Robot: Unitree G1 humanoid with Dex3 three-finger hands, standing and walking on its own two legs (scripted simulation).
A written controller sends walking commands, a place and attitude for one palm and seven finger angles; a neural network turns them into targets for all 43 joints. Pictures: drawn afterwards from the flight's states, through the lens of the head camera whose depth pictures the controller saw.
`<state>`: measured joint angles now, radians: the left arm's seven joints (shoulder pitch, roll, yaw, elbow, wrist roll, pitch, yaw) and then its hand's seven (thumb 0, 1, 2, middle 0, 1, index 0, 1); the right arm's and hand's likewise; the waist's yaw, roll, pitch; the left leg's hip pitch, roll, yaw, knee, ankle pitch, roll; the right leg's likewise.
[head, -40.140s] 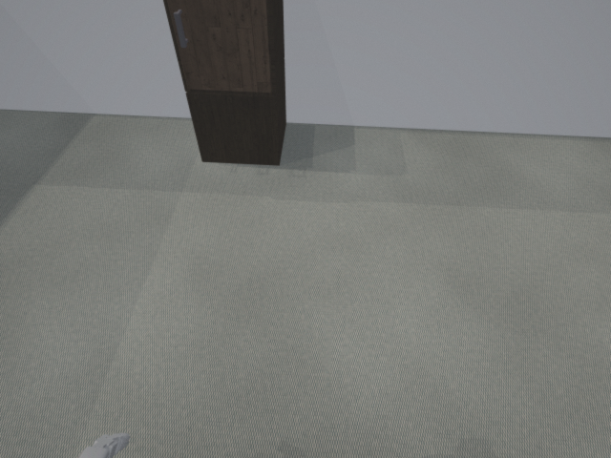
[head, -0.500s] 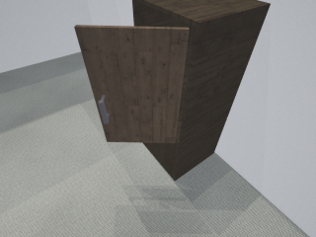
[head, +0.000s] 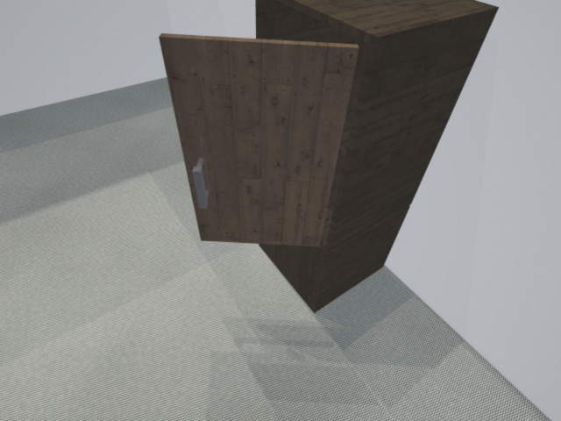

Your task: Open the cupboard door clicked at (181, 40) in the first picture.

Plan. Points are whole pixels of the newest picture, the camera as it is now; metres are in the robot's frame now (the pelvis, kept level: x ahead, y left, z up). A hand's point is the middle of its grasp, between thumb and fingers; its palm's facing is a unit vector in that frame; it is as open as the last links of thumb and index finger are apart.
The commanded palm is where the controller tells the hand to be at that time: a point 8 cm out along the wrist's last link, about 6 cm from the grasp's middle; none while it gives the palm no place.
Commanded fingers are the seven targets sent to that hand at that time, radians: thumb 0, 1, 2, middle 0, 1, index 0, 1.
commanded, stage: shuffle to correct the standing spot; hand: left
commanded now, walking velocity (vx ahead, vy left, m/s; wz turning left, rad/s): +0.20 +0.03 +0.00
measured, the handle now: (202, 183) +0.66 +0.24 -0.09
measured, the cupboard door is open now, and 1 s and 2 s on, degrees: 53 53 53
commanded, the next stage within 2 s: come to a stop and stand still in 0.62 s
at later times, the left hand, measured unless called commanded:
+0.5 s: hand out of the picture +0.10 +0.20 -0.17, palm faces -0.05 -0.98 -0.19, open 7.3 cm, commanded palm none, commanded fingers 0.00 0.90 0.90 -0.20 -0.30 -0.20 -0.30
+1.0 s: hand (171, 399) +0.20 +0.20 -0.18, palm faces +0.09 -0.97 -0.22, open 7.2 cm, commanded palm none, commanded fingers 0.00 0.90 0.90 -0.20 -0.30 -0.20 -0.30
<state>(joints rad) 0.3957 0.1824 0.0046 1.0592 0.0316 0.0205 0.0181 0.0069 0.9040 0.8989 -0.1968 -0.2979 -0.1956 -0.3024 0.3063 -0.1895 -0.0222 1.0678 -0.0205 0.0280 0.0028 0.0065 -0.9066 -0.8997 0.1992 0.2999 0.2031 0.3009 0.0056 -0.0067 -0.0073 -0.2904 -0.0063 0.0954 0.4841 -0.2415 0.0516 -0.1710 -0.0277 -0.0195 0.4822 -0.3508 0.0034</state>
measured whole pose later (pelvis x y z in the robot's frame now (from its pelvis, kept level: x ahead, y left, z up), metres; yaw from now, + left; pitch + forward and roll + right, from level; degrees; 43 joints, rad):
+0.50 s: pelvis +0.06 +0.02 +0.00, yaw -3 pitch +0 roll +0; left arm 0.28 0.16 0.05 1.04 0.04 0.01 0.01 0.04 0.95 0.90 -0.20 -0.30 -0.20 -0.30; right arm 0.41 -0.10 -0.02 1.10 -0.02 -0.06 -0.02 0.00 -0.91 -0.90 0.20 0.30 0.20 0.30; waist -0.04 -0.01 0.02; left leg -0.14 -0.05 0.16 0.33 -0.20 0.10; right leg -0.46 -0.10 -0.07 0.84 -0.29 0.00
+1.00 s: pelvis +0.16 +0.01 -0.01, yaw +2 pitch -1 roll -1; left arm 0.24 0.18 0.06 0.97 0.03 0.02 0.04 -0.01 0.93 0.90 -0.20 -0.30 -0.20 -0.30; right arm 0.21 -0.18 -0.06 0.98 -0.01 0.02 -0.01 0.00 -0.91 -0.90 0.19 0.30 0.20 0.30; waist 0.01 -0.01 0.07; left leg -0.39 0.05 0.07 0.69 -0.29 -0.04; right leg -0.25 -0.07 -0.12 0.53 -0.25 0.02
